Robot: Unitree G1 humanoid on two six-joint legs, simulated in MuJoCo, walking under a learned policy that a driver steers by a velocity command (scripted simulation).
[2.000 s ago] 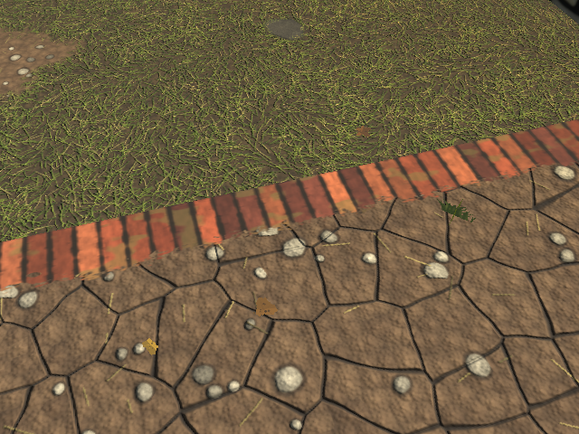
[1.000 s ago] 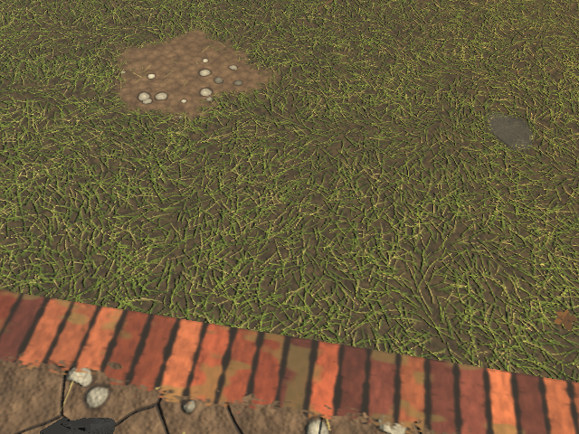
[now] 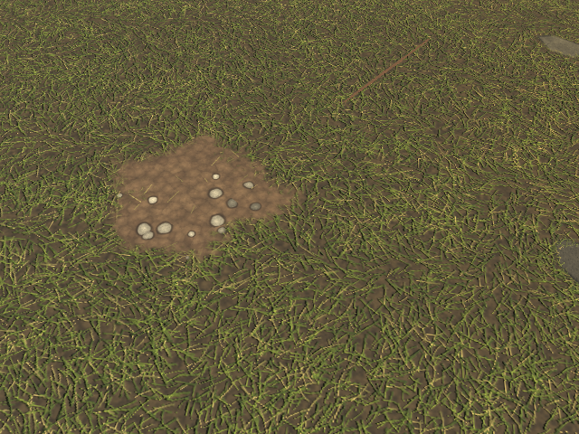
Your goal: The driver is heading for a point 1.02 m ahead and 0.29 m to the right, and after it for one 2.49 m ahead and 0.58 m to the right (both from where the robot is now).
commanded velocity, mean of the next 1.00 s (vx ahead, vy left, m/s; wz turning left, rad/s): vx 0.28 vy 0.00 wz -0.49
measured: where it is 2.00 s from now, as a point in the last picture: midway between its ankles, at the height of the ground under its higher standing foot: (377, 338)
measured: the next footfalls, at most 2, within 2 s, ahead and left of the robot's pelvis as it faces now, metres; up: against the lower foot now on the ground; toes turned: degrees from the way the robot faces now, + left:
right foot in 0.28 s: +0.29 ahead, -0.16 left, -0.04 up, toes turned -13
left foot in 0.70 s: +0.60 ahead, -0.10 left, -0.04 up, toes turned -31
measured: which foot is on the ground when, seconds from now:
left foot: down 0.00-0.26, up 0.28-0.68, down 0.70-1.00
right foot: up 0.00-0.26, down 0.28-0.70, up 0.72-1.00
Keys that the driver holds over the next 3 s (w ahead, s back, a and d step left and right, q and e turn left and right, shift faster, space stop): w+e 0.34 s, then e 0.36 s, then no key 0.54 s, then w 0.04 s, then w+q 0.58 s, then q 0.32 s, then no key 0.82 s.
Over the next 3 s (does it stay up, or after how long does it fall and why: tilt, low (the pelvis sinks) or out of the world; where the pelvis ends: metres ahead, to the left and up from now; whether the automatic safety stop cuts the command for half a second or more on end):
stays up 0.89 -0.26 -0.05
